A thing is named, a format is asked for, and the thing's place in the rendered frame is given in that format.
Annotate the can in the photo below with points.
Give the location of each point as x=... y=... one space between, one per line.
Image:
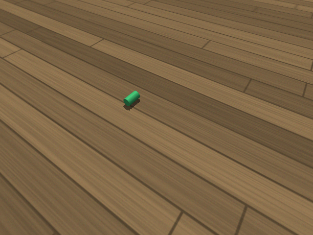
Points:
x=130 y=99

